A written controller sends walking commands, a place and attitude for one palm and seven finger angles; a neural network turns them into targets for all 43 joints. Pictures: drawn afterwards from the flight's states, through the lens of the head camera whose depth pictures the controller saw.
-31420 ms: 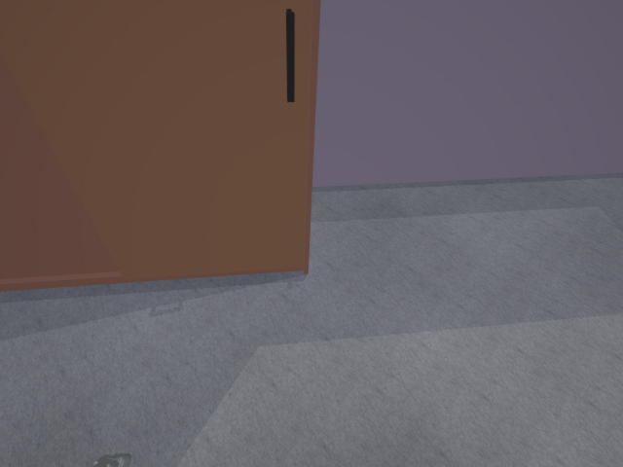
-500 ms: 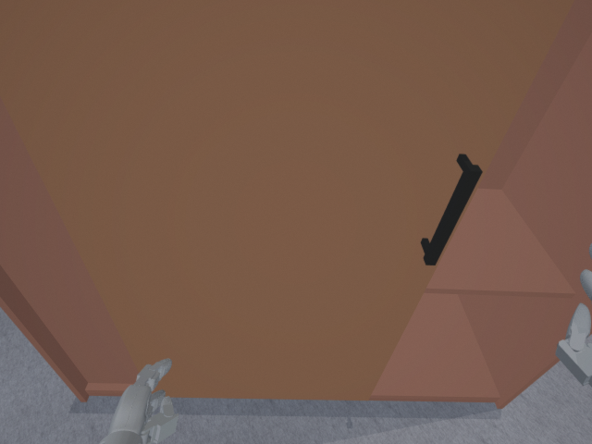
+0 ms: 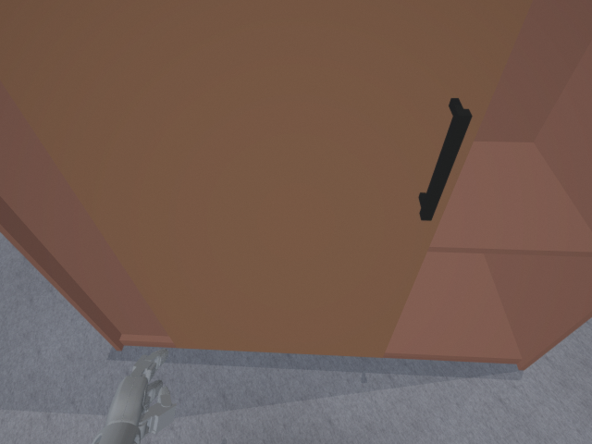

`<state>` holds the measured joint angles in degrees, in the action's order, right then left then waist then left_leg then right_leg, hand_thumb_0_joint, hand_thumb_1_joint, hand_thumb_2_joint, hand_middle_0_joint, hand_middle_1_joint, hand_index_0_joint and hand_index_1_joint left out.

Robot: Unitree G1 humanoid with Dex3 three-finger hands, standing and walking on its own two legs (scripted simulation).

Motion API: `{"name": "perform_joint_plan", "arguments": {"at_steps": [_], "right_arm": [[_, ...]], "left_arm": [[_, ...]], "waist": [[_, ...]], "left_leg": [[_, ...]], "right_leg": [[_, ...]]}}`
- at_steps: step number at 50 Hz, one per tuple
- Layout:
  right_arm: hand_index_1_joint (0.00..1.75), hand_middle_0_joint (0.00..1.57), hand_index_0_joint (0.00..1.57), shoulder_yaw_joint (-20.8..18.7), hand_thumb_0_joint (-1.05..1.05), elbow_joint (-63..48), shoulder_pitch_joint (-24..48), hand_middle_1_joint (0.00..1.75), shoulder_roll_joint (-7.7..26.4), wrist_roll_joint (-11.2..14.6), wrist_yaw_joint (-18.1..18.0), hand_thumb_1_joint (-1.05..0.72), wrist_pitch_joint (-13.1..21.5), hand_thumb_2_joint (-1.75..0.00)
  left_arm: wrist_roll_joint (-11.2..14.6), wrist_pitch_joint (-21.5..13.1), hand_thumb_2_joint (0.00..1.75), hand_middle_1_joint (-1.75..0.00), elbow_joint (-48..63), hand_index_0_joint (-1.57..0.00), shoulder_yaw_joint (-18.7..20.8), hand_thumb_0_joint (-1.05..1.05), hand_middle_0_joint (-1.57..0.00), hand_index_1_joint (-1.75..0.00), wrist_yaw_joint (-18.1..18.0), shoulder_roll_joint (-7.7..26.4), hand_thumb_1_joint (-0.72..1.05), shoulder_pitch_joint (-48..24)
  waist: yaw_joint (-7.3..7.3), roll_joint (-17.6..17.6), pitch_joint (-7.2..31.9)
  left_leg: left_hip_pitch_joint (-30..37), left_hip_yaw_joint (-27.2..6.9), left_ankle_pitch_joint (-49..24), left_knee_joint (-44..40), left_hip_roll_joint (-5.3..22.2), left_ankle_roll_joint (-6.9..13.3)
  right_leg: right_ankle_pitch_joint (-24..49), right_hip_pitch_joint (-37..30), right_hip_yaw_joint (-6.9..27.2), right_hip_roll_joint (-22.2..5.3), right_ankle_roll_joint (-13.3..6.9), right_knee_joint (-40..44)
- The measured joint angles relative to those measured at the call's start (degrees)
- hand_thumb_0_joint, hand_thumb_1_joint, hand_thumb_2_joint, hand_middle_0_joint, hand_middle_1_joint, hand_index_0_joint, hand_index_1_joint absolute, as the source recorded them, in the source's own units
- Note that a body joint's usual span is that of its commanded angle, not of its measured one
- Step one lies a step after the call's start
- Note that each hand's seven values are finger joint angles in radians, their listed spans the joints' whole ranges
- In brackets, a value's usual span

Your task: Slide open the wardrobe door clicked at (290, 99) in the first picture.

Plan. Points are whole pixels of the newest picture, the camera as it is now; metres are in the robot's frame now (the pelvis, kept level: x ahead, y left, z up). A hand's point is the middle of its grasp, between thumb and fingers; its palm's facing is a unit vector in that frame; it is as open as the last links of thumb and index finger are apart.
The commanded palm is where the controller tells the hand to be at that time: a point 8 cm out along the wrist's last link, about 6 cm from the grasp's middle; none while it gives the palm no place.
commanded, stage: step back with the hand held close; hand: right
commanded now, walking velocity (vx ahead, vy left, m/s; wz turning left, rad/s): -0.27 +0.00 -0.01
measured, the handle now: (439, 164) +0.50 -0.19 +0.12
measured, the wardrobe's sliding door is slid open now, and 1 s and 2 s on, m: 0.46 0.46 0.46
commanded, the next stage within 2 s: stop stepping back and stand still in 0.34 s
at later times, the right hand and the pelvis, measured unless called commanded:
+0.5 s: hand out of the picture +0.09 -0.31 +0.17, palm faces +0.46 +0.83 -0.31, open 7.4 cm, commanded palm +0.03 -0.34 +0.18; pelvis -0.10 -0.04 -0.01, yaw -1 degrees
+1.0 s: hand out of the picture -0.02 -0.42 +0.18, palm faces +0.43 +0.87 -0.24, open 7.5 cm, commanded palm -0.11 -0.44 +0.18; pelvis -0.25 -0.15 -0.01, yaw +1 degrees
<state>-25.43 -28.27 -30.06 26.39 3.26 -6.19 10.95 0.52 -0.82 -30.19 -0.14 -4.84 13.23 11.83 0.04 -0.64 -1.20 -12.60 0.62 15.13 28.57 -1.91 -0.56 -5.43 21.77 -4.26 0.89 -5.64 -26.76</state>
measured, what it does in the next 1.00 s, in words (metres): walks backwards: left foot, then right foot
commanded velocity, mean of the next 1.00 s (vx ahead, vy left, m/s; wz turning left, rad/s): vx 0.00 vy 0.10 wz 0.03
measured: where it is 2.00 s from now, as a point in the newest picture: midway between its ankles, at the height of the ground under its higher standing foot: outside the picture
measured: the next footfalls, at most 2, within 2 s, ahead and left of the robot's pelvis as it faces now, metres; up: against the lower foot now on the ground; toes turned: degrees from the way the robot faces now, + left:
left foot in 0.72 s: -0.18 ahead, +0.05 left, +0.00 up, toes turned +3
right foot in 0.86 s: -0.14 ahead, -0.24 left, +0.00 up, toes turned -1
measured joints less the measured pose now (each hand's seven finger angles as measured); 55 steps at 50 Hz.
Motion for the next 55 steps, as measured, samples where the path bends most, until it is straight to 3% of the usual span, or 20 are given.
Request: {"name": "perform_joint_plan", "arguments": {"at_steps": [3,11,16,18,22,24,26,27,30,33,34,35,36,38,39,41,43,46,50,55], "right_arm": [[0.31,0.21,0.21,-0.57,0.01,0.08,0.31,0.30,-0.64,-0.42,-0.08,-0.89,0.44,-0.90],[0.31,0.21,0.21,1.31,0.01,-2.87,-1.26,0.30,-2.45,-0.25,-0.05,-0.89,1.49,-0.90],[0.31,0.21,0.21,1.80,0.01,-2.78,0.88,0.30,-2.08,-0.38,-0.63,-0.89,1.70,-0.90],[0.31,0.21,0.21,1.54,0.01,-3.29,1.20,0.30,-1.47,-0.29,-1.14,-0.89,2.22,-0.90],[0.31,0.21,0.21,2.46,0.01,-3.10,1.67,0.30,-1.64,-0.65,-1.69,-0.89,3.40,-0.90],[0.31,0.21,0.21,3.06,0.01,-2.03,3.74,0.30,-2.04,-0.78,-1.63,-0.89,3.55,-0.90],[0.31,0.21,0.21,3.03,0.01,0.26,7.37,0.30,-2.34,-1.43,-1.35,-0.89,2.85,-0.90],[0.31,0.21,0.21,2.80,0.01,1.37,9.21,0.30,-1.98,-1.55,-1.08,-0.88,2.13,-0.90],[0.31,0.21,0.21,1.60,0.01,0.96,10.90,0.30,-0.12,-0.94,-0.42,-0.89,0.04,-0.90],[0.31,0.21,0.21,0.79,0.02,-4.95,4.50,0.30,0.84,0.08,-0.67,-0.89,-1.04,-0.90],[0.31,0.21,0.21,0.22,0.02,-7.71,1.56,0.30,2.30,0.20,-0.75,-0.89,-0.97,-0.90],[0.30,0.21,0.21,-1.74,0.02,-11.05,-2.11,0.30,4.33,0.27,-1.04,-0.89,-0.46,-0.90],[0.30,0.21,0.21,-3.36,0.02,-13.87,-4.76,0.30,4.69,0.29,-0.96,-0.89,0.09,-0.90],[0.31,0.21,0.21,-2.84,0.01,-15.14,-4.19,0.30,3.58,0.52,0.54,-0.89,0.80,-0.90],[0.31,0.21,0.21,-1.88,0.01,-13.14,-1.73,0.30,3.47,0.20,0.91,-0.88,1.49,-0.90],[0.31,0.21,0.21,0.34,0.01,-7.70,5.76,0.30,1.97,-0.64,0.78,-0.88,1.12,-0.90],[0.31,0.21,0.21,0.76,0.01,-2.57,12.64,0.30,-1.17,-0.90,-0.71,-0.88,0.27,-0.90],[0.31,0.21,0.21,-1.74,0.01,3.72,17.64,0.30,-3.14,-0.54,-2.41,-0.89,-0.22,-0.90],[0.30,0.20,0.20,-0.76,0.02,-1.19,11.57,0.30,-1.94,0.23,-0.90,-0.89,-2.18,-0.90],[0.30,0.20,0.20,3.58,0.02,-11.69,-1.88,0.30,-0.71,-0.84,0.11,-0.89,-0.12,-0.90]], "left_arm": [[-0.02,-1.06,0.90,-0.30,-0.57,-0.21,-0.06,0.01,-0.21,-0.30,0.28,-0.26,0.90,0.69],[-0.42,-3.27,0.90,-0.30,-2.94,-0.21,-0.52,0.01,-0.21,-0.30,0.79,-1.47,0.90,-1.13],[-0.89,-4.15,0.90,-0.30,-3.03,-0.21,-0.44,0.01,-0.21,-0.30,0.68,-2.04,0.90,-1.76],[-0.98,-4.24,0.90,-0.30,-3.14,-0.21,-0.40,0.01,-0.21,-0.30,0.81,-1.98,0.90,-2.14],[-0.86,-3.55,0.90,-0.30,-4.70,-0.21,0.05,0.01,-0.21,-0.30,1.10,-1.53,0.90,-1.47],[-0.77,-3.45,0.90,-0.30,-4.82,-0.21,0.00,0.01,-0.21,-0.30,0.60,-1.04,0.90,-1.04],[-1.06,-4.31,0.90,-0.30,-4.74,-0.21,0.40,0.01,-0.21,-0.30,-0.02,-0.73,0.90,-1.31],[-1.13,-4.83,0.90,-0.30,-4.64,-0.21,0.89,0.01,-0.21,-0.30,0.04,-1.03,0.90,-1.24],[-0.68,-5.82,0.90,-0.30,-4.70,-0.21,1.53,0.01,-0.21,-0.30,1.72,-2.65,0.90,0.07],[-0.42,-6.35,0.90,-0.30,-3.60,-0.21,1.65,0.01,-0.21,-0.30,3.07,-3.45,0.90,2.70],[-0.07,-6.64,0.90,-0.30,-2.91,-0.21,1.70,0.01,-0.21,-0.30,3.39,-3.52,0.90,3.74],[0.24,-6.81,0.90,-0.30,-2.48,-0.21,1.39,0.01,-0.21,-0.30,3.86,-3.59,0.90,4.23],[0.37,-6.70,0.90,-0.30,-2.91,-0.21,1.25,0.01,-0.21,-0.30,4.33,-2.98,0.90,3.70],[-0.12,-5.31,0.90,-0.30,-6.76,-0.21,1.65,0.01,-0.21,-0.30,4.40,-2.43,0.90,2.61],[-0.56,-4.30,0.90,-0.30,-8.48,-0.21,1.44,0.01,-0.21,-0.30,4.07,-2.95,0.90,3.06],[-0.59,-3.33,0.90,-0.30,-10.33,-0.21,0.66,0.01,-0.21,-0.30,3.20,-3.73,0.90,4.64],[-0.69,-4.31,0.90,-0.30,-9.44,-0.21,-0.01,0.01,-0.21,-0.30,1.96,-2.44,0.90,4.90],[-1.55,-6.23,0.90,-0.30,-9.07,-0.21,-0.42,0.01,-0.21,-0.30,1.70,-4.19,0.90,1.13],[-1.67,-7.41,0.90,-0.30,-6.67,-0.21,-2.44,0.01,-0.21,-0.30,4.71,-8.99,0.90,2.90],[-2.42,-5.91,0.90,-0.30,-6.18,-0.21,-2.87,0.01,-0.21,-0.30,5.16,-9.55,0.89,6.55]], "waist": [[0.22,0.16,0.69],[2.53,-0.91,-1.09],[2.28,-0.72,-0.79],[2.21,-0.42,-0.72],[2.15,0.39,1.48],[1.56,1.19,1.76],[0.88,0.49,0.55],[0.40,0.21,-0.28],[-0.85,1.15,-1.34],[-1.79,1.56,0.18],[-1.72,2.62,0.90],[-0.07,5.58,1.90],[2.13,6.89,2.43],[3.07,5.16,2.84],[2.76,5.41,3.85],[2.78,6.74,6.03],[1.86,5.33,6.11],[0.75,4.78,0.56],[-1.60,5.84,-2.00],[-1.21,3.80,0.58]], "left_leg": [[0.50,-1.02,2.76,1.07,-0.36,0.39],[-1.06,-0.66,0.40,-0.55,-1.42,0.42],[-1.30,-0.97,-0.58,-1.77,-1.89,1.38],[-1.36,-1.13,-4.36,-1.97,-1.82,0.51],[-2.08,-2.02,-3.17,0.26,-2.04,-0.71],[-3.90,-1.58,1.11,3.53,-1.34,-0.64],[-8.03,-2.53,7.45,14.50,-2.98,-0.25],[-9.69,-2.64,9.35,21.13,-3.89,0.09],[-9.83,-1.10,12.06,31.34,-5.35,0.82],[-3.00,4.10,15.25,21.57,-5.19,2.80],[0.56,5.86,15.86,13.66,-3.82,4.92],[2.63,4.79,13.38,6.91,-1.24,7.62],[1.49,3.13,8.44,5.45,0.41,8.26],[-1.08,2.78,8.09,11.54,-0.57,3.94],[-0.94,3.16,8.90,12.23,-0.20,2.10],[-1.33,3.55,9.94,12.67,1.42,1.22],[-4.22,3.57,13.12,17.06,2.31,2.25],[-11.28,-1.71,15.52,31.93,0.08,2.34],[-17.66,-0.28,8.10,40.42,-2.18,1.27],[-14.34,5.48,3.20,29.05,-2.71,1.73]], "right_leg": [[0.53,2.37,0.62,1.21,-0.31,-0.23],[2.06,3.91,1.25,0.45,0.45,1.76],[-1.12,4.44,1.58,0.54,2.38,2.31],[-4.07,5.55,1.51,0.47,3.61,-0.52],[-12.71,6.18,3.99,0.61,5.30,-10.13],[-9.60,6.23,3.41,0.84,3.56,-8.93],[-5.62,6.36,3.51,0.44,0.63,-6.46],[-4.09,6.06,3.65,0.17,0.69,-4.49],[-2.14,4.07,2.77,-0.20,5.04,3.68],[-4.15,3.59,0.86,-0.05,11.23,9.40],[-9.20,7.01,-0.37,0.89,12.85,3.25],[-14.43,12.17,-0.41,2.64,12.69,-10.55],[-17.64,16.97,1.44,3.09,11.52,-26.56],[-19.60,18.86,6.72,0.99,8.68,-48.49],[-19.34,16.54,7.36,-0.70,7.72,-49.59],[-20.41,9.05,7.07,-4.06,6.10,-39.84],[-21.60,1.32,8.37,-5.72,5.23,-23.19],[-17.78,1.71,5.77,-4.45,4.85,-24.06],[-10.59,-2.21,4.51,-4.53,4.84,-12.13],[-9.28,-6.52,3.44,-6.30,6.52,3.19]]}}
